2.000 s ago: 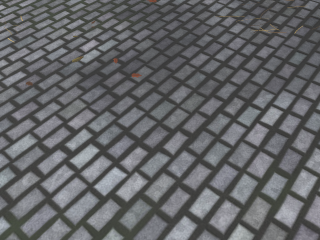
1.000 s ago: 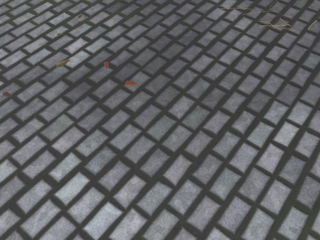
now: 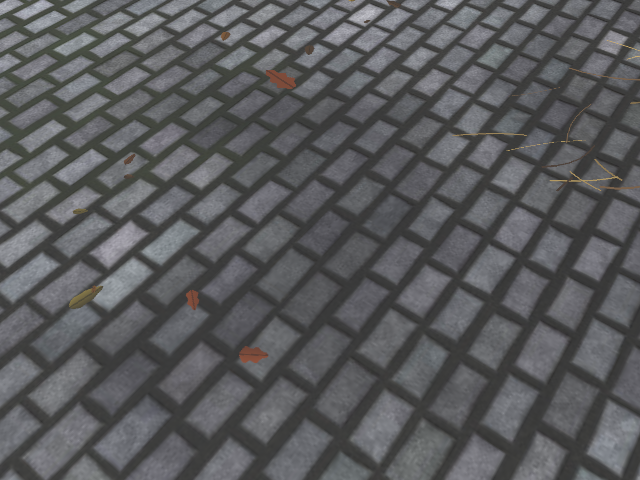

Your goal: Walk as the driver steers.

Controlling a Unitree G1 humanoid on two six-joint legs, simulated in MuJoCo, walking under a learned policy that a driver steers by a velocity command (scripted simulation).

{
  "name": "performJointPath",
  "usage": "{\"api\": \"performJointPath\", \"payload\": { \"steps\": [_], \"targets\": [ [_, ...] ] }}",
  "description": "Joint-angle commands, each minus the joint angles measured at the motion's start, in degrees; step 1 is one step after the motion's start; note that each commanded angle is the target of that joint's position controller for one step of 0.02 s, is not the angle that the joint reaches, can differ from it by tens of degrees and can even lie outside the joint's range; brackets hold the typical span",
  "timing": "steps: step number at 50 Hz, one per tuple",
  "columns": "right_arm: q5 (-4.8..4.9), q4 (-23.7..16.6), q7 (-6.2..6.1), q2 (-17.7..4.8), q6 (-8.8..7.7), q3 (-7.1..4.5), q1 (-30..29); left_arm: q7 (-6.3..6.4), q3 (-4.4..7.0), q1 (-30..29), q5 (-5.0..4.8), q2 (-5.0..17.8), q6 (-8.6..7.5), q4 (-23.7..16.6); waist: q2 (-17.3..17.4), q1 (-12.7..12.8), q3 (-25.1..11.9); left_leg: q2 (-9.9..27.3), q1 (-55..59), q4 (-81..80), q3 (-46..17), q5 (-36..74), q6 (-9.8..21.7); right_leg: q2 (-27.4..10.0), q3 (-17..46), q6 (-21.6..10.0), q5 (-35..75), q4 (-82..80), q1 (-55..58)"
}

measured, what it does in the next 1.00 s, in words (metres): walks ahead, turning left: right foot, then left foot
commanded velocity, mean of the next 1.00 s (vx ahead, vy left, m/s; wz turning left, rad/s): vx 0.50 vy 0.00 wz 0.41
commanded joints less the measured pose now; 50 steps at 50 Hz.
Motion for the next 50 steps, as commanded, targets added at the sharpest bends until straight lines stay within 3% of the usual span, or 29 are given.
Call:
{"api": "performJointPath", "payload": {
  "steps": [1, 3, 4, 5, 6, 7, 8, 9, 10, 12, 14, 17, 22, 27, 29, 31, 32, 33, 34, 35, 36, 37, 38, 40, 41, 44, 50],
  "targets": [
    [-0.43, -0.5, -0.73, -8.3, -0.16, -1.48, 3.9, 0.16, 0.63, -5.9, -0.09, 3.7, -1.23, -5.1, 6.2, 0.8, 3.8, 17.8, 1.8, 0.8, -7.3, 32.5, 7.1, 1.7, -1.2, -1.8, -2.6, -3.6, -1.6],
    [-0.58, -0.6, -1.01, -9.1, -0.03, -1.75, 2.0, 0.53, 1.16, -1.9, -0.09, 4.5, -1.80, -4.2, 6.6, 3.3, 1.9, 17.9, 2.4, 6.6, -5.9, 45.0, 5.9, 4.1, -2.3, -3.7, -6.9, -6.3, 5.7],
    [-0.56, -0.6, -1.01, -9.6, 0.13, -1.90, 1.2, 0.92, 1.74, 4.1, -0.01, 5.3, -2.18, -2.3, 6.6, 5.8, -1.1, 17.2, 2.1, 13.5, -5.1, 51.2, 5.2, 6.1, -3.0, -4.9, -7.8, -8.1, 12.9],
    [-0.16, -0.9, -0.83, -9.1, 0.34, -1.72, 0.4, 1.44, 2.58, 13.8, 0.53, 6.6, -2.83, 0.9, 4.5, 9.8, -6.0, 14.8, -2.7, 24.5, -3.7, 48.8, 4.0, 6.3, -2.6, -6.3, -4.9, -11.6, 25.7],
    [0.56, -2.9, -0.53, -7.2, 0.27, -1.01, 0.0, 2.16, 3.94, 24.2, 2.09, 11.4, -3.38, 2.8, -0.5, 13.1, -13.4, 11.8, -15.3, 41.3, -2.2, 29.5, 2.9, -6.0, 10.7, -9.2, -9.0, -12.3, 41.4],
    [2.83, -3.4, -0.18, -1.5, 0.54, -0.10, 7.6, 1.79, 5.03, 25.6, 2.38, 16.2, -3.05, 2.8, -12.8, 9.3, -19.6, 1.0, -35.0, 61.5, -0.4, -14.9, 0.9, -22.1, 37.6, -16.5, -12.6, -19.3, 54.0],
    [1.17, -2.8, -0.51, -8.0, 1.05, -1.85, 3.4, 1.44, 4.59, 20.8, 0.22, 13.0, -2.19, 1.8, -2.7, 8.7, -15.5, 4.0, -38.6, 65.5, -8.0, -12.3, 1.9, -19.5, 37.6, -14.8, -17.9, -22.1, 47.5],
    [0.89, -4.4, -0.24, -7.9, 0.94, -2.11, -1.7, 1.32, 3.36, 14.5, -0.13, 9.1, -2.34, 0.8, -0.7, 6.6, -7.0, 6.4, -39.6, 63.8, -8.4, -6.7, 2.1, -17.4, 28.2, -12.5, -17.5, -23.9, 38.7],
    [0.76, -4.7, -0.08, -6.4, 0.89, -1.93, -3.7, 1.13, 2.56, 11.9, 0.05, 6.1, -2.89, 0.8, 1.0, 5.4, -2.8, 8.4, -37.9, 60.8, -8.3, -3.0, 2.0, -14.7, 21.6, -10.3, -12.2, -26.3, 32.1],
    [-0.51, -4.2, 0.65, -4.7, 2.35, -2.05, -2.7, 1.81, 1.71, 11.9, -0.21, 3.4, -3.65, 1.9, -0.9, 2.8, -0.7, 10.1, -33.6, 57.2, -8.0, -0.4, 1.2, -10.7, 12.2, -6.7, -6.7, -28.6, 25.7],
    [-0.74, -4.9, 1.22, -3.7, 3.61, -2.22, -3.3, 2.11, 1.74, 14.7, -0.42, 4.1, -4.68, 3.0, -1.0, 2.0, -0.7, 10.1, -33.9, 56.5, -7.3, 0.7, 0.6, -10.6, 8.3, -6.7, 0.1, -28.9, 25.5],
    [-0.70, -7.1, 1.88, -3.6, 4.63, -2.33, -9.1, 2.41, 2.01, 17.4, -0.57, 5.4, -5.25, 3.7, -1.2, 2.2, 0.9, 11.0, -40.0, 53.8, -6.1, 6.4, -0.1, -9.5, 2.4, -5.5, 3.6, -30.1, 26.9],
    [-0.32, -11.2, 2.74, -3.2, 4.55, -1.65, -19.5, 2.78, 1.58, 21.1, -0.48, 5.0, -5.14, 4.6, -1.4, 3.8, 3.1, 10.1, -42.8, 40.4, -2.7, 15.0, -0.8, -7.6, -4.9, -3.7, 11.4, -29.8, 29.4],
    [-0.70, -14.9, 3.14, -3.1, 4.37, -0.91, -27.3, 3.71, 1.75, 25.8, -0.31, 6.5, -4.37, 6.3, -1.6, 5.8, 4.0, 7.9, -40.9, 28.8, 2.9, 13.7, 1.3, -9.8, -9.1, -3.6, 22.0, -27.0, 37.4],
    [-0.83, -15.2, 3.11, -4.0, 4.36, -1.24, -26.4, 4.11, 1.97, 25.6, -0.14, 7.5, -3.81, 6.3, -2.6, 4.6, 2.8, 5.5, -37.4, 27.0, 4.6, 9.3, 3.4, -10.5, -11.1, -3.4, 35.4, -22.2, 40.4],
    [-0.98, -14.2, 2.76, -5.4, 4.49, -1.97, -21.7, 4.48, 2.52, 24.3, 0.08, 9.3, -3.10, 6.0, -4.5, 2.1, -0.3, 2.0, -31.4, 26.7, 6.2, 3.1, 6.0, -11.2, -12.4, -3.5, 49.4, -13.3, 42.3],
    [-0.98, -13.0, 2.55, -6.4, 4.35, -2.59, -17.2, 4.36, 2.81, 23.6, 0.19, 10.2, -2.56, 5.5, -4.7, 0.2, -3.0, 0.3, -26.7, 25.4, 6.2, 0.6, 7.5, -11.4, -12.5, -4.0, 50.9, -5.6, 42.1],
    [-1.24, -11.2, 2.19, -8.0, 3.90, -3.48, -10.9, 3.97, 3.04, 22.8, 0.06, 10.9, -2.11, 4.8, -3.7, -2.5, -6.4, -1.0, -18.3, 21.3, 5.1, 0.6, 9.0, -11.2, -12.7, -3.6, 45.5, 5.3, 38.7],
    [-2.03, -9.3, 1.48, -12.1, 3.56, -5.08, -3.2, 3.50, 3.01, 21.0, -0.34, 10.7, -2.09, 3.2, 1.0, -6.7, -10.6, 4.6, -5.5, 15.9, -4.5, -1.7, 12.1, -9.4, -13.1, -1.8, 29.4, 22.1, 27.7],
    [-1.64, -10.7, 1.05, -18.8, 3.98, -6.74, -4.9, 2.16, 1.96, 22.2, -1.27, 4.3, -2.68, -1.8, 17.1, -2.0, -15.1, 22.9, 13.5, 12.2, -37.1, 1.9, 22.3, 4.1, -10.4, 2.3, -26.4, 45.8, -0.5],
    [-0.54, -11.1, 0.72, -18.5, 4.92, -6.51, -3.3, 1.73, 2.47, 14.9, -0.77, 8.4, -3.50, -3.8, 6.0, -4.2, -15.4, 24.4, 13.1, 5.6, -45.1, 0.2, 23.6, 5.5, 3.0, 2.0, -26.3, 50.1, -9.4],
    [-0.07, -11.0, 0.10, -16.2, 4.98, -5.82, -7.1, 1.43, 2.10, 11.6, -1.16, 7.7, -4.36, -5.3, 3.4, -2.3, -7.8, 23.8, 6.7, 4.4, -36.8, 1.2, 20.8, 1.3, 5.3, 1.3, -20.7, 46.3, -12.3],
    [0.22, -11.0, 0.07, -12.9, 4.64, -4.96, -9.7, 1.51, 2.16, 12.7, -1.35, 8.0, -4.83, -4.7, -0.8, 0.8, -3.3, 21.5, -1.5, 3.1, -31.5, 7.5, 17.6, -0.8, 5.1, 1.1, -17.2, 39.4, -8.7],
    [0.87, -11.4, -0.18, -10.0, 3.24, -3.84, -12.7, 1.81, 2.21, 14.3, 0.77, 7.5, -3.01, -4.0, -1.9, 4.6, -0.9, 15.5, -10.5, 3.0, -22.5, 21.5, 13.9, -2.5, 5.2, 2.4, -15.9, 32.6, -0.7],
    [1.03, -11.6, -0.15, -10.5, 2.59, -3.73, -12.6, 1.55, 2.08, 15.6, 1.33, 6.6, -1.78, -4.2, 0.0, 5.6, -2.4, 14.7, -11.6, 2.7, -21.2, 22.7, 14.1, -2.3, 5.1, 3.2, -16.2, 30.5, 1.2],
    [1.19, -11.1, 0.18, -12.9, 1.50, -4.10, -9.4, 0.95, 1.87, 11.7, 1.42, 6.3, -0.07, -6.2, 1.5, 5.2, -1.4, 12.1, -13.8, 1.7, -19.1, 26.2, 13.3, -2.3, 3.5, 5.0, -12.8, 24.2, -0.3],
    [1.02, -11.0, 0.28, -13.5, 1.98, -4.17, -1.7, 0.51, 1.40, -2.0, 0.92, 7.0, 0.27, -11.6, 4.9, -0.1, -0.4, 10.5, -6.9, 2.7, -20.9, 26.3, 9.6, -0.5, 3.1, 5.6, -1.4, 9.7, -7.0]
  ]
}}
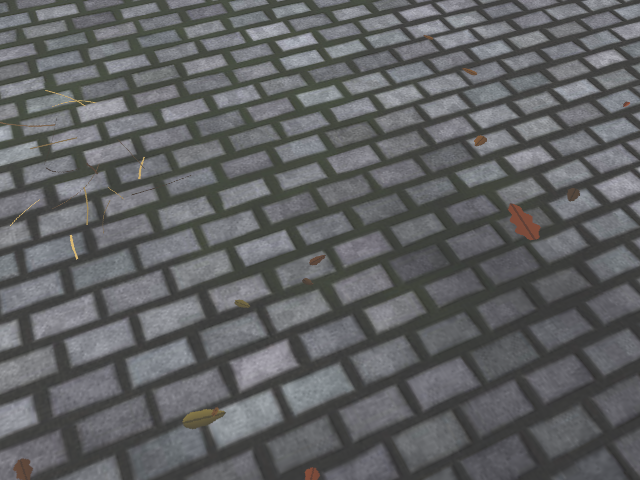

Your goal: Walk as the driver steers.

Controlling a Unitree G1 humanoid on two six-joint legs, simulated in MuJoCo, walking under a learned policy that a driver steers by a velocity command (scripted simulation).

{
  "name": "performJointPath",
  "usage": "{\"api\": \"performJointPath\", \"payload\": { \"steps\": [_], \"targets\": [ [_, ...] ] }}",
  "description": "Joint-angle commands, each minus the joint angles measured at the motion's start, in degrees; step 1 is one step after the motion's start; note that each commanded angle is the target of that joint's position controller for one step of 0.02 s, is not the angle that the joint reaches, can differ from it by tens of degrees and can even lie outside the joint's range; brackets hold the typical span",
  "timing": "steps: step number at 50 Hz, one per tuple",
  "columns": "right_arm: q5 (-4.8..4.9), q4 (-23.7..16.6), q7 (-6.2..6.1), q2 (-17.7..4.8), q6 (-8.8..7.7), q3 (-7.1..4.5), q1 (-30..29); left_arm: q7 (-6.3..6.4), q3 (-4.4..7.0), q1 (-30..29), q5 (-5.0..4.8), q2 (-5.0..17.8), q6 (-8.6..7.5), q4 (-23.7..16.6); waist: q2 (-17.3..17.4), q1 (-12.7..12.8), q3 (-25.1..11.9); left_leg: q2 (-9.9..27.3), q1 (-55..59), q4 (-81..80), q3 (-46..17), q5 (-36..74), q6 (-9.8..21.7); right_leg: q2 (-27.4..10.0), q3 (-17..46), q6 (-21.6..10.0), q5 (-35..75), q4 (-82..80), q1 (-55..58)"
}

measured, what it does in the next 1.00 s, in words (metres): walks ahead: right foot, then left foot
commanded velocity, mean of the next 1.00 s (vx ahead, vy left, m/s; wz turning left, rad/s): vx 0.50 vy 0.00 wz -0.11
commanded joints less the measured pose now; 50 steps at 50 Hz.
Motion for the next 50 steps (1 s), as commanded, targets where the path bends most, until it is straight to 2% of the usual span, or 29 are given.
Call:
{"api": "performJointPath", "payload": {
  "steps": [1, 4, 6, 8, 9, 10, 11, 12, 13, 14, 15, 16, 17, 18, 20, 25, 29, 31, 33, 34, 35, 36, 37, 38, 39, 41, 44, 47, 50],
  "targets": [
    [-0.12, -2.7, -0.31, -8.5, -0.48, -1.69, 4.5, -0.27, 0.44, -5.9, -0.24, 4.0, -0.41, -5.3, 5.0, -1.1, -0.2, 14.5, 3.2, -2.8, -12.9, 24.2, 5.7, 3.0, -2.4, 0.1, 4.9, -5.4, -3.0],
    [-0.60, -2.9, -0.70, -8.8, -0.28, -1.65, 6.7, -0.56, -0.11, -10.7, -0.55, 4.2, -0.99, -7.7, 5.7, -2.7, 0.2, 15.2, 6.9, -0.4, -14.7, 27.2, 5.7, 4.8, -2.5, -0.7, 5.1, -10.9, -3.2],
    [-0.93, -3.3, -1.09, -9.5, -0.24, -1.80, 6.7, -0.61, -0.27, -11.8, -0.85, 4.8, -1.55, -9.0, 6.5, -2.5, 0.3, 16.1, 8.2, 1.6, -16.2, 29.7, 5.1, 5.9, -2.0, -1.8, 4.2, -14.7, -0.6],
    [-1.02, -4.5, -1.41, -10.7, -0.36, -2.08, 3.4, -0.30, 0.04, -6.9, -1.09, 6.3, -2.12, -8.3, 7.3, 0.7, -0.5, 16.0, 5.4, 4.6, -16.6, 33.9, 2.8, 7.4, -1.7, -3.4, 1.6, -19.5, 9.2],
    [-1.06, -5.2, -1.20, -11.6, -0.58, -2.28, 1.4, 0.22, 0.62, -1.3, -1.19, 7.7, -2.45, -6.7, 7.4, 3.3, -2.8, 15.0, 2.9, 9.2, -16.2, 40.1, 1.4, 9.2, -2.4, -4.4, -0.8, -20.7, 18.0],
    [-0.78, -5.1, -0.76, -11.7, -1.00, -2.21, 0.4, 0.83, 1.25, 7.3, -1.05, 8.9, -3.00, -4.0, 5.0, 7.3, -7.4, 12.7, 2.0, 18.3, -13.2, 43.1, 0.2, 9.6, -3.8, -5.9, 1.6, -24.1, 28.1],
    [-0.38, -5.5, -0.30, -8.8, -1.55, -1.36, 1.4, 1.65, 1.96, 15.8, 0.09, 11.2, -3.62, -2.5, 2.0, 10.4, -13.7, 9.8, -4.6, 31.4, -10.5, 32.2, -0.8, 1.9, 3.2, -8.4, -3.0, -24.9, 40.8],
    [1.62, -6.3, -0.08, -2.3, -1.70, 0.01, 9.6, 1.88, 3.25, 20.4, 1.65, 17.0, -3.43, -2.1, -11.4, 7.5, -22.0, 0.9, -20.7, 50.6, -5.0, -4.5, -3.5, -14.6, 29.9, -15.9, -7.6, -27.7, 56.3],
    [-0.07, -4.9, -0.21, -5.8, -1.49, -0.23, 11.7, 1.12, 3.36, 18.7, 0.05, 15.3, -2.49, -0.9, -11.6, 5.9, -20.7, 0.6, -27.4, 57.0, -5.3, -17.2, -3.2, -16.2, 44.8, -18.9, -12.7, -34.8, 52.8],
    [-1.21, -5.0, -0.19, -6.7, -1.03, -0.35, 7.0, 0.82, 2.35, 12.7, -0.89, 10.4, -2.26, -2.0, -4.4, 4.1, -9.8, 4.1, -30.4, 59.2, -5.3, -12.4, -3.2, -13.8, 37.5, -18.6, -18.0, -35.8, 43.7],
    [-1.97, -6.3, 0.26, -6.5, -1.06, -0.02, 1.5, 0.42, 1.46, 9.3, -1.20, 6.9, -2.38, -2.2, 0.5, 4.1, -4.6, 6.3, -30.4, 55.9, -4.2, -8.6, -3.3, -10.4, 29.1, -17.4, -14.6, -36.5, 36.8],
    [-2.23, -7.4, 0.69, -6.0, -0.98, 0.11, -1.1, 0.34, 1.05, 8.5, -1.01, 6.0, -2.56, -1.6, -0.4, 3.2, -2.6, 8.4, -29.6, 52.4, -2.7, -7.1, -3.6, -7.3, 23.3, -16.2, -8.3, -37.4, 33.4],
    [-2.89, -8.0, 1.07, -5.7, -0.56, 0.28, -1.7, 0.31, 0.77, 9.2, -1.36, 5.7, -2.77, -0.6, -1.7, 2.3, -1.7, 9.7, -27.6, 49.6, -1.6, -6.4, -4.2, -4.7, 19.4, -15.2, -2.4, -38.3, 30.4],
    [-3.14, -8.1, 1.30, -5.1, -0.20, 0.57, -0.9, 0.11, 0.89, 10.2, -1.59, 6.4, -3.13, 0.3, -4.0, 1.7, -2.6, 10.0, -26.0, 48.0, -0.6, -6.6, -5.0, -4.0, 17.8, -15.8, 4.2, -38.1, 29.5],
    [-3.25, -8.7, 1.47, -4.4, 0.00, 1.08, -2.0, -0.18, 1.19, 13.0, -2.11, 7.2, -3.76, 1.7, -3.7, 1.5, -3.5, 10.5, -25.8, 44.5, 1.0, -6.8, -6.4, -3.0, 15.2, -17.0, 12.0, -38.1, 29.2],
    [-2.40, -13.3, 1.82, -2.6, -0.05, 2.94, -14.8, 0.07, 2.08, 16.6, -2.31, 8.9, -2.95, 2.9, -3.7, 4.1, -0.6, 11.3, -24.7, 26.8, 3.7, 2.2, -9.2, -0.3, 12.0, -16.3, 5.3, -41.2, 24.8],
    [-1.51, -15.3, 1.19, -3.8, -0.53, 3.04, -19.7, -0.23, 2.86, 19.2, -1.97, 10.5, -2.56, 2.9, -3.3, 5.8, -1.8, 9.3, -19.6, 19.3, 4.1, 4.9, -9.7, -0.7, 13.8, -14.8, 7.4, -37.7, 25.8],
    [-1.35, -15.6, 0.71, -4.6, -1.05, 2.73, -18.4, -0.03, 3.24, 18.8, -1.81, 11.2, -2.30, 2.4, -3.4, 4.7, -2.4, 8.7, -15.3, 15.6, 3.5, 2.9, -9.2, -1.2, 16.2, -13.6, 6.7, -34.4, 26.1],
    [-1.84, -13.5, -0.15, -6.3, -2.12, 1.92, -11.2, 0.25, 3.29, 17.8, -2.04, 10.6, -2.19, 1.8, -0.7, 1.1, -4.6, 8.7, -3.2, 8.6, 2.6, 2.5, -7.8, 2.0, 15.8, -11.2, 5.0, -26.1, 22.6],
    [-2.91, -12.9, -0.98, -10.0, -2.86, 0.87, -4.2, 0.13, 2.52, 16.8, -2.59, 7.7, -2.63, 0.4, 5.3, -2.2, -9.4, 17.9, 6.1, 4.7, -6.9, -4.7, -5.3, 6.0, 11.9, -9.2, 0.5, -13.5, 18.0],
    [-3.79, -12.8, -1.66, -15.5, -2.37, -0.36, 0.1, 0.15, 1.22, 18.4, -3.80, 2.3, -2.81, -2.0, 16.3, -2.7, -13.8, 31.6, 17.1, -1.1, -25.0, -15.9, -1.1, 13.2, 2.7, -7.1, -18.4, 1.5, 4.6],
    [-2.91, -12.0, -1.66, -15.3, -1.26, -0.95, -0.3, 0.48, 1.84, 20.7, -2.43, 6.1, -1.85, -2.1, 17.0, -0.5, -13.0, 35.3, 13.0, -3.4, -35.9, -22.7, 2.9, 11.3, 0.6, -7.6, -24.1, 10.2, -1.2],
    [-2.48, -13.1, -1.24, -9.5, -1.13, 0.39, -3.6, 0.32, 2.33, 19.1, -1.53, 7.8, -1.04, -0.8, 8.7, 0.6, -7.1, 32.0, 8.0, -3.7, -30.1, -24.0, 2.6, 8.0, 2.4, -8.1, -19.9, 13.8, -1.9],
    [-2.01, -13.1, -0.91, -6.5, -1.44, 1.15, -6.1, -0.36, 2.23, 16.9, -1.31, 6.7, -0.86, -0.8, 6.5, 1.4, -3.0, 28.7, 3.4, -4.6, -21.9, -16.2, 1.6, 6.5, 2.3, -7.5, -15.7, 13.4, -1.4],
    [-2.05, -13.1, -0.85, -5.1, -1.73, 1.54, -7.2, -0.83, 2.22, 16.2, -1.16, 6.0, -0.46, -0.8, 7.4, 2.3, -2.0, 26.3, 1.2, -5.6, -15.6, -8.8, 0.3, 5.3, 1.7, -6.9, -13.3, 12.4, 0.1],
    [-1.67, -12.0, -0.97, -4.9, -2.52, 1.55, -6.1, -1.65, 2.18, 15.3, -0.32, 5.4, 0.53, -1.2, 8.6, 3.0, -1.5, 23.8, -0.2, -6.2, -8.0, 2.6, -0.3, 4.5, 0.7, -5.7, -9.8, 12.8, 0.8],
    [-1.06, -10.5, -0.68, -5.7, -3.41, 0.98, -3.5, -2.43, 2.01, 10.9, -0.34, 4.9, 1.26, -3.3, 7.3, 3.1, -2.2, 24.1, 1.9, -6.2, -2.1, 14.8, 0.7, 4.1, 0.3, -4.5, -5.8, 13.0, -2.5],
    [-1.00, -9.2, -0.66, -6.0, -3.27, 0.69, -1.6, -3.07, 1.64, 5.4, -0.25, 4.5, 1.55, -5.4, 6.9, 2.4, -1.0, 23.8, 2.9, -6.8, 3.1, 18.6, 0.9, 3.6, -0.6, -3.6, -1.4, 8.7, -5.3],
    [-1.17, -8.4, -0.52, -6.5, -3.06, 0.47, -1.4, -3.84, 0.75, 0.1, -0.45, 3.4, 1.41, -7.4, 7.3, 1.6, 0.7, 22.6, 1.3, -7.1, 8.3, 18.1, 0.0, 3.6, -2.9, -4.1, 4.6, -1.4, -1.9]
  ]
}}
Over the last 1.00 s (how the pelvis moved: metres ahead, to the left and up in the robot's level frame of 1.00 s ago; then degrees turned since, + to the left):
0.51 0.06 0.00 28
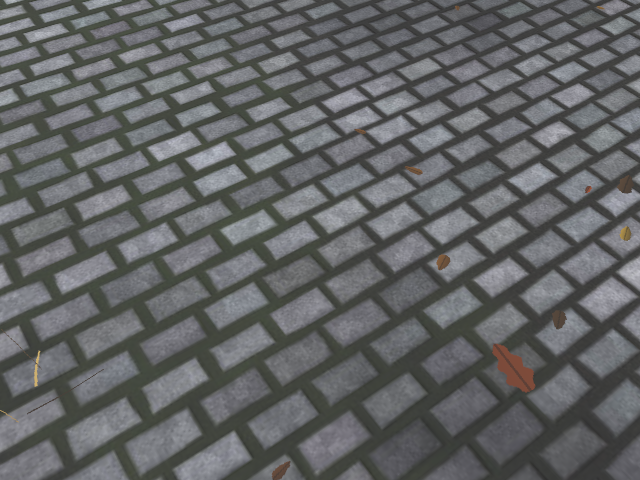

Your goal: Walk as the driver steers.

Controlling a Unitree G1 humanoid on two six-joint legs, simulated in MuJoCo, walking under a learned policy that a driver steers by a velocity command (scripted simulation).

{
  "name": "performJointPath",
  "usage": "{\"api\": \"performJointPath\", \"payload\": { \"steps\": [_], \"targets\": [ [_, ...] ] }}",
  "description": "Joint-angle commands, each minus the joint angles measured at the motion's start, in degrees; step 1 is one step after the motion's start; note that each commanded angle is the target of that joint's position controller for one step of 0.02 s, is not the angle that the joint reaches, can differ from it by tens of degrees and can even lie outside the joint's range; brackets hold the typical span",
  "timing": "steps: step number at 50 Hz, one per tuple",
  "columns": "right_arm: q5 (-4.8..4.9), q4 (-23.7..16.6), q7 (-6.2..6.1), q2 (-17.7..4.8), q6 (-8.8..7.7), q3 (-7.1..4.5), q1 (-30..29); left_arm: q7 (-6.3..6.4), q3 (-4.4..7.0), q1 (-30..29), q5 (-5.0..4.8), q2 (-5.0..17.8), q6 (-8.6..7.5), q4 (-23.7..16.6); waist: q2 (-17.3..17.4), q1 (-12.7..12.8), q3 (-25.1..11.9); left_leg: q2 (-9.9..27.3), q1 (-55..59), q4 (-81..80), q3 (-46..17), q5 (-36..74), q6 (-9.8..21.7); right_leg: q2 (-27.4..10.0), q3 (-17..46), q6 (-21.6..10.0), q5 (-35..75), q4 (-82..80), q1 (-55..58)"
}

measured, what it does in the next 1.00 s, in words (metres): walks ahead, turning right: right foot, then left foot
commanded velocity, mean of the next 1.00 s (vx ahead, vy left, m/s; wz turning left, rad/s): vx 0.50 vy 0.00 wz -0.30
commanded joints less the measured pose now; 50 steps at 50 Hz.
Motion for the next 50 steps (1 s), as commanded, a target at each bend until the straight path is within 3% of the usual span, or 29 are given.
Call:
{"api": "performJointPath", "payload": {
  "steps": [1, 4, 6, 8, 9, 10, 11, 12, 13, 14, 16, 17, 19, 22, 26, 32, 35, 36, 37, 38, 39, 40, 41, 42, 44, 47, 50],
  "targets": [
    [0.03, -3.1, -0.03, -7.0, -0.84, -1.55, -1.9, -0.96, -1.00, -6.2, -0.08, -0.1, -0.68, -5.7, 8.6, 0.6, 3.5, 14.2, -0.6, -5.4, -4.1, 19.7, 6.3, -0.8, -1.9, -0.6, 5.3, -8.9, -0.7],
    [0.03, -1.7, -0.31, -8.6, -0.25, -2.08, 0.3, -1.22, -1.24, -9.8, 0.17, 0.5, -0.77, -7.5, 8.3, -0.3, 4.6, 15.4, 2.5, -3.6, -1.3, 24.2, 5.3, 0.3, -5.4, -3.0, 2.2, -15.5, 2.5],
    [-0.02, -0.8, -0.58, -9.8, 0.47, -2.31, 1.2, -0.82, -1.02, -9.6, 0.48, 1.1, -0.76, -7.9, 8.7, 0.2, 3.7, 15.8, 5.4, 1.7, 1.1, 37.9, 4.4, 2.9, -7.8, -5.2, -2.7, -18.3, 6.3],
    [0.00, -0.3, -0.84, -11.9, 1.45, -2.71, 1.7, 0.11, -0.15, -2.8, 0.78, 2.6, -1.08, -6.4, 9.4, 3.6, -1.3, 15.7, 7.0, 15.4, 3.1, 54.5, 3.9, 7.5, -9.5, -8.0, -8.2, -20.4, 15.5],
    [0.27, -0.6, -0.90, -12.2, 1.93, -2.66, 1.1, 0.85, 0.73, 6.3, 1.17, 3.8, -1.68, -3.6, 7.4, 7.8, -6.6, 14.6, 2.7, 28.1, 4.5, 50.9, 2.8, 9.5, -8.8, -9.8, -6.0, -24.8, 27.4],
    [-0.14, -2.4, -0.75, -10.1, 1.94, -2.03, 1.6, 1.92, 2.33, 15.1, 1.57, 8.4, -1.89, -1.4, 1.6, 11.0, -13.0, 13.1, -10.1, 45.0, 4.5, 30.3, 1.1, 0.6, 4.0, -12.4, -12.6, -26.8, 42.7],
    [0.27, -7.0, 0.31, -4.5, 1.54, -0.98, 2.0, 2.45, 3.88, 11.6, 0.00, 15.5, -1.46, -2.9, -13.4, 6.3, -17.4, 0.8, -35.4, 65.6, 0.5, -16.4, -2.6, -15.5, 37.2, -20.0, -13.4, -33.9, 57.9],
    [-0.43, -8.5, 0.52, -9.4, 1.03, -1.73, -4.5, 2.81, 4.11, 14.1, -1.24, 14.9, -0.74, -4.0, -3.3, 10.6, -17.9, 1.0, -41.3, 69.2, -10.6, -14.1, -2.4, -16.7, 41.1, -21.2, -6.0, -38.4, 57.2],
    [0.36, -9.3, 0.73, -8.0, 0.53, -1.33, -7.5, 3.40, 3.38, 12.1, -1.38, 12.4, -0.76, -2.5, -0.1, 8.8, -10.5, 4.1, -43.3, 67.5, -11.8, -8.9, -1.8, -15.3, 31.5, -20.5, 0.6, -37.4, 51.8],
    [0.27, -8.2, 0.46, -7.1, 0.07, -0.94, -6.6, 3.52, 2.21, 10.8, -1.63, 8.6, -1.30, -1.5, 3.9, 5.8, -3.0, 6.4, -39.4, 60.6, -11.5, -5.8, -1.5, -12.0, 24.3, -17.4, 14.3, -37.1, 41.5],
    [-1.28, -6.9, 0.60, -6.6, 1.79, -0.71, -3.0, 3.82, 1.14, 5.6, -1.83, 5.6, -1.97, -2.4, 3.6, 1.4, -2.6, 7.9, -32.2, 54.6, -11.9, -5.2, -2.3, -7.3, 17.7, -15.1, 13.7, -40.2, 32.9],
    [-1.65, -6.8, 0.76, -6.5, 2.79, -0.70, -1.8, 3.62, 0.84, 5.8, -1.80, 5.3, -2.65, -2.4, 1.3, 0.8, -3.0, 7.6, -29.6, 53.3, -11.4, -5.6, -2.6, -7.3, 17.2, -16.0, 17.8, -40.7, 30.2],
    [-1.59, -6.8, 1.16, -5.5, 3.77, -0.60, -3.0, 3.29, 0.75, 7.9, -1.95, 5.4, -3.77, -0.8, 2.3, 0.6, -1.8, 7.5, -29.9, 48.9, -10.4, -3.3, -3.2, -5.6, 14.0, -15.8, 18.8, -42.6, 28.5],
    [-1.49, -8.3, 1.71, -4.6, 3.88, -0.35, -9.5, 3.25, 0.61, 11.4, -1.96, 5.6, -4.32, 1.1, 1.8, 2.6, 1.1, 7.7, -33.9, 40.6, -9.5, 4.9, -3.4, -4.1, 12.1, -13.6, 16.8, -45.3, 29.7],
    [-0.97, -10.0, 2.08, -4.1, 3.68, -0.16, -16.7, 3.36, 0.45, 15.4, -2.16, 5.9, -4.70, 2.8, 0.5, 5.4, 2.0, 6.6, -36.7, 31.1, -9.2, 12.9, -2.8, -4.2, 11.3, -11.0, 17.8, -45.1, 35.4],
    [-0.55, -12.9, 2.58, -4.2, 2.89, 0.14, -25.1, 4.35, 0.07, 19.7, -1.16, 6.4, -4.70, 5.4, -0.1, 7.7, 4.5, 3.6, -36.3, 21.2, -8.0, 11.7, -0.2, -6.8, 11.9, -10.8, 22.8, -42.6, 42.9],
    [-0.41, -11.3, 2.06, -5.3, 2.36, -0.43, -19.4, 4.86, 0.09, 17.4, -0.84, 7.6, -4.81, 5.9, -1.1, 4.1, 2.8, 0.0, -24.7, 16.7, -6.8, 5.7, 2.6, -7.1, 10.4, -8.7, 38.1, -36.7, 42.6],
    [-0.38, -9.3, 1.39, -6.3, 2.10, -1.01, -13.4, 4.79, 0.14, 16.8, -0.71, 8.1, -4.84, 6.2, -0.9, 1.4, -0.6, -2.2, -16.7, 15.0, -5.8, 4.2, 3.7, -6.0, 9.2, -7.9, 45.3, -29.6, 42.3],
    [-0.85, -6.7, 0.62, -7.8, 1.54, -1.68, -4.6, 4.65, -0.09, 16.2, -0.95, 7.9, -4.92, 6.2, 0.9, -2.8, -5.8, -0.9, -4.3, 12.2, -7.0, 6.5, 5.6, -3.5, 6.8, -6.8, 42.8, -18.7, 37.9],
    [-2.32, -5.7, -0.34, -12.5, 1.15, -2.81, 4.1, 4.43, -1.15, 17.1, -2.00, 4.5, -5.27, 4.2, 6.9, -5.4, -13.6, 12.3, 11.7, 11.2, -22.4, -0.3, 9.4, 0.3, 4.7, -5.2, 24.6, -1.5, 24.9],
    [-2.25, -4.7, 0.15, -16.8, 1.52, -4.03, 5.7, 4.33, -1.47, 23.0, -2.95, 1.6, -5.08, 4.2, 18.7, -2.5, -18.2, 25.3, 20.2, 5.3, -48.1, 1.2, 16.7, 11.0, 1.6, -3.4, -20.9, 15.9, 9.0],
    [-0.10, -4.7, 0.74, -11.9, 1.96, -3.00, 2.0, 4.65, -0.66, 18.6, -0.85, 5.9, -4.73, 4.7, 9.1, -1.5, -11.8, 22.5, 14.2, 3.0, -48.5, -1.5, 15.4, 7.7, 6.9, -4.3, -19.7, 19.7, 4.4],
    [0.40, -5.2, 0.94, -8.7, 1.94, -2.18, -3.3, 4.19, -0.76, 15.1, -0.88, 5.1, -4.83, 3.9, 5.9, 0.4, -4.4, 20.5, 6.1, 1.8, -38.9, -0.4, 14.2, 5.1, 6.6, -4.3, -14.9, 18.0, 3.8],
    [0.04, -5.3, 1.10, -6.5, 1.70, -1.57, -6.0, 3.81, -1.16, 13.0, -0.84, 4.1, -4.80, 3.6, 4.5, 1.4, -1.5, 17.5, 1.2, -0.1, -32.9, 3.7, 12.5, 3.0, 5.5, -4.2, -12.2, 14.8, 4.9],
    [0.32, -4.0, 0.91, -5.0, 1.12, -0.91, -6.6, 3.09, -1.42, 14.1, 0.06, 3.1, -3.55, 4.1, 7.1, 3.7, 0.2, 13.5, -5.0, -3.0, -25.4, 9.4, 10.4, 0.8, 3.7, -3.0, -10.5, 10.8, 8.7],
    [0.86, -1.6, 1.17, -6.1, -0.16, -1.20, -3.8, 2.38, -1.76, 12.4, 0.37, 1.9, -2.62, 4.1, 7.4, 4.2, 0.9, 12.3, -6.2, -5.4, -21.0, 15.8, 11.4, -0.3, 1.7, -1.4, -8.1, 7.5, 7.6],
    [0.97, 0.2, 1.21, -6.3, -0.22, -1.25, -1.4, 2.05, -2.10, 4.8, 0.25, 1.5, -2.49, 1.9, 6.9, 3.0, 3.1, 10.8, -4.9, -8.2, -17.7, 15.9, 11.2, -2.4, -0.2, 0.0, -1.8, 0.6, 2.2]
  ]
}}
Over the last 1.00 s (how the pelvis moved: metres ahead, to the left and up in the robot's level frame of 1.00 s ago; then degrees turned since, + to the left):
0.50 0.00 0.00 -11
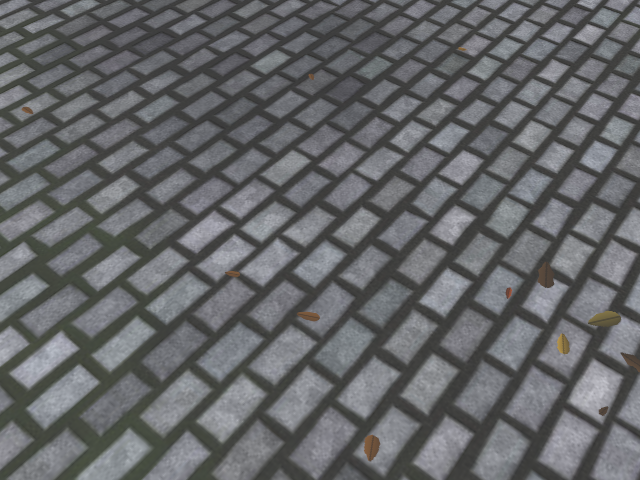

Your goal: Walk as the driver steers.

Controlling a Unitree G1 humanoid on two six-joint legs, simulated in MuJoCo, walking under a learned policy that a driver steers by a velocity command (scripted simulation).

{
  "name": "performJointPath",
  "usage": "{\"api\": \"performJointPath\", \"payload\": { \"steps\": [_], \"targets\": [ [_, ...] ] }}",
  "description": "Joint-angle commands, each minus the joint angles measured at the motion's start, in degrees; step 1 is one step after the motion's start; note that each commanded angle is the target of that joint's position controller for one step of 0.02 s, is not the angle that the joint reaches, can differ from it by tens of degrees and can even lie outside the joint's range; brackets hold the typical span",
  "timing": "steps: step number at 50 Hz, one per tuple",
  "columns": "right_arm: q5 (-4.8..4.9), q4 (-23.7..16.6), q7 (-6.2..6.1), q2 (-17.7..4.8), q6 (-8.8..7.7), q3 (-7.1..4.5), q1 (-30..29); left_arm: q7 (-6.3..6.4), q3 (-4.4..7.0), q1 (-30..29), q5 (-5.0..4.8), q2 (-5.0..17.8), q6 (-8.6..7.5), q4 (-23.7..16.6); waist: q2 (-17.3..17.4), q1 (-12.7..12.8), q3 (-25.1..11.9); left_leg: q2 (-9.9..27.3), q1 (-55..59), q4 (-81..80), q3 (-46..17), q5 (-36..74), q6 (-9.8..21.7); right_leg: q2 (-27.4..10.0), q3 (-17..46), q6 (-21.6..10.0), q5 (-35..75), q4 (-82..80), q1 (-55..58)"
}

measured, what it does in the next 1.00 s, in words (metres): walks ahead, turning left: right foot, then left foot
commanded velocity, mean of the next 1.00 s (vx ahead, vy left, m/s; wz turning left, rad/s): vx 0.50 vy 0.00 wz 0.39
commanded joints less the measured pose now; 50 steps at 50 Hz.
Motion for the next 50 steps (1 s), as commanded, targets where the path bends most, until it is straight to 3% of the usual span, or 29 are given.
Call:
{"api": "performJointPath", "payload": {
  "steps": [1, 5, 9, 11, 12, 13, 14, 15, 16, 17, 18, 20, 21, 25, 30, 34, 37, 39, 40, 41, 42, 43, 44, 45, 46, 48, 50],
  "targets": [
    [0.31, -1.4, 0.01, -6.9, -1.03, -1.42, 1.3, -0.38, 0.25, -2.7, -0.07, 2.5, -0.13, -3.7, 6.3, 0.5, 2.1, 14.0, 0.6, -10.9, -10.4, 12.6, 7.6, -2.2, -1.8, 1.6, 6.3, -6.4, -5.3],
    [0.29, 0.6, 0.01, -7.4, -1.05, -1.50, 4.5, -0.53, -0.61, -10.7, -0.53, 1.1, -0.47, -5.7, 6.5, -1.6, 2.6, 13.1, 2.5, -10.2, -7.4, 16.6, 6.4, -1.1, -4.0, 1.7, 12.7, -18.5, -2.9],
    [-0.10, 2.4, -0.62, -8.2, -0.58, -1.57, 7.1, -0.14, -0.45, -15.1, -0.58, 2.0, -0.98, -7.4, 6.5, -2.4, 3.0, 15.4, 7.2, -5.8, -10.5, 22.6, 6.3, 0.6, -3.7, 0.8, 11.0, -24.3, -1.0],
    [-0.41, 2.5, -1.02, -9.3, -0.30, -1.87, 5.8, 0.24, -0.08, -13.2, -0.60, 2.9, -1.55, -7.1, 6.8, -0.8, 2.3, 16.3, 8.5, -2.2, -11.9, 27.1, 5.6, 1.8, -3.3, -0.3, 6.8, -26.9, 3.1],
    [-0.44, 2.4, -1.12, -9.7, -0.21, -2.00, 4.8, 0.60, 0.33, -9.5, -0.51, 3.7, -1.95, -6.0, 6.9, 1.1, 0.7, 15.8, 8.2, 1.8, -12.0, 31.7, 4.9, 3.1, -3.5, -1.0, 4.5, -28.8, 8.5],
    [-0.19, 2.5, -1.04, -9.6, -0.10, -1.92, 3.9, 1.15, 0.99, -1.9, -0.14, 4.8, -2.61, -3.4, 5.0, 4.5, -3.2, 13.4, 6.1, 10.5, -10.2, 33.9, 3.8, 4.1, -4.0, -2.2, 5.8, -33.0, 18.8],
    [0.29, 1.4, -0.88, -8.0, -0.29, -1.45, 3.3, 1.99, 2.12, 7.5, 1.04, 8.2, -3.34, -1.2, 1.4, 8.2, -10.0, 10.1, -2.1, 23.7, -8.1, 24.4, 2.6, -2.8, 2.8, -4.5, 3.4, -33.8, 33.2],
    [2.28, -0.9, -0.74, -1.1, -0.31, 0.08, 8.6, 2.57, 3.83, 12.7, 2.27, 14.8, -3.12, -1.4, -10.1, 7.2, -19.1, 1.8, -21.1, 43.8, -2.7, -5.3, -0.1, -20.3, 25.6, -10.1, -3.0, -36.4, 51.1],
    [0.90, -0.2, -1.29, -6.2, 0.43, -1.25, 8.1, 2.33, 3.76, 10.6, 0.47, 12.8, -2.14, -1.6, -8.3, 6.7, -18.9, 1.0, -27.5, 51.5, -5.9, -20.2, 0.6, -23.0, 36.1, -11.9, -7.0, -42.4, 46.9],
    [0.16, -0.1, -1.21, -7.7, 0.97, -1.98, 4.6, 2.16, 2.54, 5.5, -0.25, 8.2, -1.92, -2.1, -2.8, 4.5, -9.7, 4.6, -29.2, 53.1, -7.9, -16.0, 1.1, -20.1, 27.7, -10.4, -10.5, -43.7, 38.9],
    [0.12, -0.4, -0.66, -6.3, 1.06, -1.79, 2.3, 1.97, 1.79, 1.7, -0.58, 5.0, -2.21, -2.5, -1.2, 3.2, -4.2, 6.7, -28.5, 51.2, -7.6, -11.7, 0.9, -17.3, 20.2, -9.1, -7.3, -46.1, 31.9],
    [-0.90, -0.2, 0.22, -4.8, 2.36, -1.92, 1.8, 2.22, 1.10, 0.1, -0.92, 2.4, -2.96, -1.6, -2.9, 0.8, -0.1, 8.8, -25.0, 48.0, -7.0, -8.2, 0.0, -12.6, 9.4, -5.7, 0.4, -49.2, 24.3],
    [-1.19, -0.2, 0.65, -3.9, 3.08, -1.82, 2.4, 2.25, 1.22, 0.5, -0.96, 2.7, -3.48, -1.2, -3.8, 0.1, -0.3, 8.9, -23.8, 48.2, -6.5, -7.1, -0.5, -12.6, 7.0, -5.9, 3.9, -49.7, 22.8],
    [-1.32, -2.5, 1.69, -3.1, 4.16, -1.87, -3.8, 2.27, 1.85, 3.2, -1.45, 3.5, -4.86, 0.6, -1.3, -0.3, 1.1, 10.0, -30.0, 46.2, -5.8, 0.0, -1.9, -11.9, -0.9, -6.6, 11.8, -51.7, 24.6],
    [-1.20, -6.2, 2.75, -1.7, 3.91, -0.94, -13.9, 2.25, 1.95, 5.9, -1.23, 3.5, -4.67, 2.7, -1.2, 1.3, 3.1, 9.4, -30.7, 31.6, -2.5, 9.7, -2.4, -10.0, -9.3, -6.0, 17.6, -51.3, 26.1],
    [-1.58, -9.1, 3.41, -2.0, 3.82, -0.47, -20.5, 2.73, 2.46, 9.5, -1.17, 5.2, -4.17, 4.4, -1.0, 3.1, 4.4, 8.3, -28.7, 22.6, 1.5, 8.6, -0.2, -12.0, -12.6, -5.5, 23.1, -49.6, 31.5],
    [-1.91, -9.8, 3.13, -3.0, 3.90, -0.87, -20.5, 3.18, 2.80, 10.2, -0.97, 6.6, -3.07, 5.3, -1.8, 2.2, 3.2, 5.0, -25.0, 19.4, 4.3, 1.2, 2.7, -12.8, -15.3, -4.5, 40.3, -42.7, 37.0],
    [-1.97, -8.3, 2.47, -4.5, 3.73, -1.75, -14.2, 3.38, 3.29, 9.9, -0.87, 8.5, -1.98, 5.5, -3.0, -0.8, -1.2, 0.7, -16.8, 18.1, 5.8, -5.1, 5.4, -12.8, -16.6, -4.1, 55.1, -30.3, 38.4],
    [-2.15, -6.0, 1.89, -5.7, 3.17, -2.61, -6.8, 3.28, 3.40, 9.3, -1.06, 9.1, -1.38, 5.2, -1.8, -4.0, -5.6, -1.4, -7.6, 14.4, 5.5, -4.4, 7.0, -12.2, -17.3, -3.4, 52.9, -18.9, 35.6],
    [-2.87, -3.2, 0.95, -9.7, 2.81, -4.27, 2.8, 3.11, 3.12, 8.8, -1.03, 8.3, -1.28, 3.9, 2.8, -8.3, -11.3, 3.3, 7.3, 10.6, -3.1, -6.9, 9.8, -10.8, -17.7, -1.3, 38.0, -2.5, 24.6],
    [-2.44, -3.9, 0.19, -17.0, 3.00, -5.95, 1.7, 1.87, 1.58, 10.7, -1.46, 0.7, -1.74, -0.5, 16.9, -3.8, -15.3, 21.3, 25.2, 7.5, -33.1, -7.3, 17.9, -0.1, -15.8, 2.5, -14.6, 18.0, -2.5],
    [-0.76, -4.9, -0.08, -17.3, 3.74, -6.07, 4.1, 1.65, 2.52, 3.4, -1.11, 5.7, -2.45, -2.6, 9.1, -7.1, -18.0, 24.0, 26.2, -0.1, -47.0, -5.4, 20.1, 3.9, -2.4, 3.0, -17.3, 24.5, -10.2],
    [-0.43, -3.9, -0.65, -15.6, 3.98, -5.63, 1.4, 1.40, 2.28, -0.6, -1.68, 5.2, -3.18, -3.9, 6.0, -5.7, -9.7, 22.8, 21.0, -0.7, -36.7, -0.6, 18.3, 0.0, 0.0, 2.1, -10.7, 22.5, -14.1],
    [0.01, -3.8, -0.84, -12.1, 3.72, -4.80, -1.5, 1.53, 1.93, 0.2, -1.83, 4.7, -3.83, -3.3, 3.0, -3.2, -4.6, 20.4, 12.8, -1.3, -30.7, 6.3, 15.9, -2.2, -0.1, 1.8, -6.2, 16.5, -11.2],
    [0.09, -4.1, -0.98, -10.1, 3.27, -4.22, -4.3, 1.68, 2.09, 0.9, -1.21, 4.7, -3.54, -2.5, 1.5, -0.7, -2.1, 17.1, 7.0, -1.9, -25.9, 12.1, 13.7, -3.4, 0.1, 2.0, -5.1, 12.2, -7.4],
    [0.56, -4.6, -0.96, -8.1, 2.24, -3.35, -6.4, 1.50, 2.06, 3.5, 0.39, 4.2, -1.41, -2.0, 2.4, 2.1, -2.8, 13.7, 1.3, -3.0, -20.9, 18.7, 12.6, -3.8, 0.4, 3.3, -4.9, 8.0, -1.1],
    [0.76, -4.1, -0.63, -9.2, 1.22, -3.55, -4.7, 1.09, 1.88, 2.8, 0.57, 3.1, -0.03, -2.7, 2.6, 2.6, -2.6, 12.0, -0.9, -3.9, -19.2, 20.3, 12.7, -3.3, -0.6, 4.4, -3.7, 4.4, -0.9]
  ]
}}
Over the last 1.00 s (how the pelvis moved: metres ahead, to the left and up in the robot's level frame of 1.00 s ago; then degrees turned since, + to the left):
0.54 -0.09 0.00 -18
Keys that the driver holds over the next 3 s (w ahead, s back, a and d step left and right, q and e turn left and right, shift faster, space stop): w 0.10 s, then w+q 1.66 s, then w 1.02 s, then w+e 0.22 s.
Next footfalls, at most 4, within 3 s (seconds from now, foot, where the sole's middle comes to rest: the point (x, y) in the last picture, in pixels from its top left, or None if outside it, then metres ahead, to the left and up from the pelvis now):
0.28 right None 0.31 -0.12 -0.78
0.82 left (255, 464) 0.53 0.13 -0.78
1.34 right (255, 318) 0.89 0.15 -0.78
1.86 left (109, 319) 0.89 0.50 -0.78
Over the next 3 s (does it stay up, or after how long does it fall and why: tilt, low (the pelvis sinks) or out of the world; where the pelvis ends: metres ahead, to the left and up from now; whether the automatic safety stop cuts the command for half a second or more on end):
stays up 1.17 0.88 -0.02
